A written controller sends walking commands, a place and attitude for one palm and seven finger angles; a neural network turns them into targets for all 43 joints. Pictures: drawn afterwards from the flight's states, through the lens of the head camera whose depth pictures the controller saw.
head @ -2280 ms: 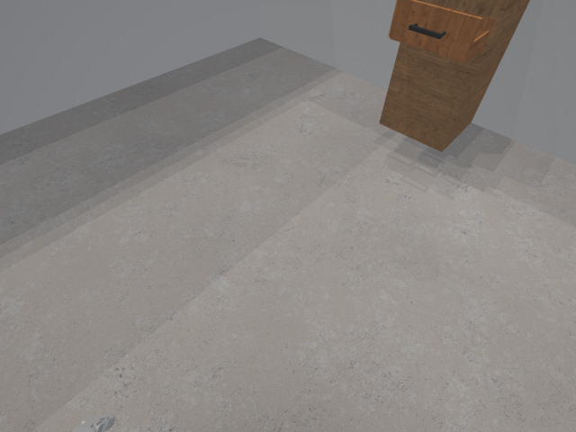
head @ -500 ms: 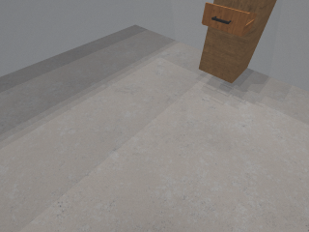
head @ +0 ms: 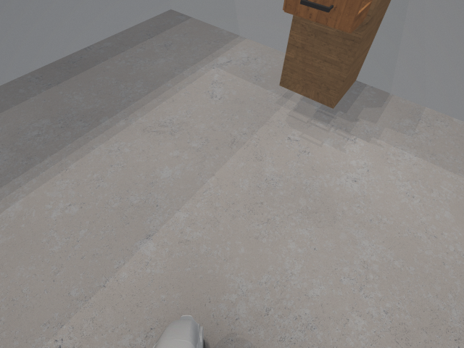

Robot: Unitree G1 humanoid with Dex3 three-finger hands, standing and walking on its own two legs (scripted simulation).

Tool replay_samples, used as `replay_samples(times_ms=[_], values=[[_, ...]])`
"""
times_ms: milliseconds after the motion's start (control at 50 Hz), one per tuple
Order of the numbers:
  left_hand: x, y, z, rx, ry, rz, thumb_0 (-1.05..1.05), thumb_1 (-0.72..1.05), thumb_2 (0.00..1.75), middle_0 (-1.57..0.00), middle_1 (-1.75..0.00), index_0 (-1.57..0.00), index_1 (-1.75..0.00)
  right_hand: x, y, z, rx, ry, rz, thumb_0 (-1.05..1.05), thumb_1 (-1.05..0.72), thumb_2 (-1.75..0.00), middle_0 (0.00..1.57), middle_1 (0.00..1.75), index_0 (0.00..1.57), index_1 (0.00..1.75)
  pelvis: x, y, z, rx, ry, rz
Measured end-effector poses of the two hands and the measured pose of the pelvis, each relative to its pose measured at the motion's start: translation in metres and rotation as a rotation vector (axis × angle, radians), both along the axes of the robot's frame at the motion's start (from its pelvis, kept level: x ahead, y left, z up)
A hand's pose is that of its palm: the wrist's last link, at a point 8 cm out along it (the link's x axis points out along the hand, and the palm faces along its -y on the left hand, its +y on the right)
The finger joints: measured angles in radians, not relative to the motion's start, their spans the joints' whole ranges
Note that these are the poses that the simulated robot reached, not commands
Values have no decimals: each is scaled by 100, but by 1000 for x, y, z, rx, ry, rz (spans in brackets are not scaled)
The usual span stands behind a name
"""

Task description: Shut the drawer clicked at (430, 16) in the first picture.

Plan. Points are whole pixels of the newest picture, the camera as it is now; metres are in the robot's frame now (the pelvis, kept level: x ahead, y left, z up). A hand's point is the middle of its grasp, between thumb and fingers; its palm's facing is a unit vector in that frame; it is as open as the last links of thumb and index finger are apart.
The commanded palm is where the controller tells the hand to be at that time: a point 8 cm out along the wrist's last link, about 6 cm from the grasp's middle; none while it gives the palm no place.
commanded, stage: walk to a spot facing it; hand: left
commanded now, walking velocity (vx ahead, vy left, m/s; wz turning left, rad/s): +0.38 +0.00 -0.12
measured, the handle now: (316, 4) +1.62 -0.26 -0.08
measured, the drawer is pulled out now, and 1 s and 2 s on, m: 0.21 0.21 0.21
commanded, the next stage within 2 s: turn to face it in 1.88 s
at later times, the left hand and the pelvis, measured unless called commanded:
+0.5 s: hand (164, 245) +0.34 +0.19 -0.15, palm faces -0.13 -0.98 -0.18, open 7.4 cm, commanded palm none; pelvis +0.21 +0.02 +0.01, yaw -7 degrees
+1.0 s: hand (186, 216) +0.43 +0.16 -0.17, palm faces -0.03 -0.98 -0.18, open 7.3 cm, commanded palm none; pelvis +0.45 -0.02 +0.01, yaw -5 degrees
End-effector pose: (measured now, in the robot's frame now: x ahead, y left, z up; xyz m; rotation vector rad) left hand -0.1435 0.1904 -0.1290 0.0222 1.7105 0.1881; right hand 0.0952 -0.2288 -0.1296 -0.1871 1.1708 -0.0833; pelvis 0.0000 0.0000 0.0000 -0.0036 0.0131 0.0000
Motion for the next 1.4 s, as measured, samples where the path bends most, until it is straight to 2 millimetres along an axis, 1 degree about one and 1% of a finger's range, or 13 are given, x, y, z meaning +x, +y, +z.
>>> replay_samples(times_ms=[60, 120, 220, 300, 460, 620, 720, 900, 1020, 1080, 1180, 1300, 1400], values=[[28, 20, -14, -8, 26, -7, 1, 90, 90, -20, -30, -20, -30, 56, 18, -2, -12, -107, 6, 0, -90, -90, 20, 30, 20, 30, 33, 16, -14, -10, -10, -12], [81, 47, -29, 9, -22, -34, 1, 90, 90, -20, -30, -20, -30, 78, 30, -4, -25, -143, -20, 0, -91, -90, 20, 30, 20, 30, 59, 29, -19, -6, -29, -32], [214, 82, -22, 59, -275, -110, 1, 91, 90, -20, -30, -19, -30, 63, 40, 4, -30, -40, -111, -1, -92, -90, 20, 30, 20, 30, 98, 38, -1, 3, -42, -54], [313, 90, -7, 75, -452, -159, 1, 91, 90, -20, -30, -19, -30, 45, 34, 8, -49, 59, -164, -2, -95, -90, 20, 30, 20, 30, 129, 42, 8, 18, -34, -69], [448, 64, 10, 44, -548, -269, 0, 91, 90, -19, -30, -19, -30, 22, 42, 3, 6, 257, -278, -1, -92, -90, 20, 30, 20, 30, 196, 32, 13, 31, -18, -105], [563, 1, -4, 12, -567, -387, 1, 91, 90, -20, -30, -19, -30, 32, 43, -10, 98, 453, -378, 0, -91, -90, 20, 30, 20, 30, 277, -10, -5, 19, -2, -141], [582, -18, -3, 17, -578, -316, 0, 91, 90, -20, -30, -20, -30, 97, 15, -11, 99, 441, -338, 0, -91, -90, 20, 30, 20, 30, 319, -30, -1, 7, -21, -125], [573, 13, 3, 91, -395, -236, -2, 94, 90, -20, -30, -20, -30, 309, -42, 3, 3, 83, -226, 0, -92, -90, 20, 30, 20, 30, 395, -34, 12, -15, -11, -106], [573, 22, -17, 39, -267, -155, 0, 92, 90, -20, -30, -20, -30, 430, -39, 14, -45, -43, -120, 0, -92, -90, 19, 30, 19, 30, 457, -18, 3, -33, -14, -92], [585, 30, -32, 13, -206, -131, 0, 91, 90, -20, -30, -20, -30, 476, -29, 10, -71, -95, -91, 0, -92, -90, 19, 30, 19, 30, 490, -4, -9, -27, -21, -95], [648, 42, -25, 9, -223, -169, 1, 91, 90, -20, -30, -19, -30, 491, -7, 11, -49, -64, -138, 0, -91, -90, 20, 30, 20, 30, 529, 4, 0, -8, -37, -118], [758, 40, -4, 35, -374, -225, 1, 91, 90, -20, -30, -19, -30, 468, -5, 10, -34, 89, -237, -1, -95, -90, 20, 30, 20, 30, 576, 0, 13, 9, -34, -135], [845, 20, 7, 45, -463, -284, 1, 91, 90, -20, -30, -19, -30, 450, -2, 1, 21, 229, -304, -1, -93, -90, 20, 30, 20, 30, 616, -15, 14, 28, -31, -158]])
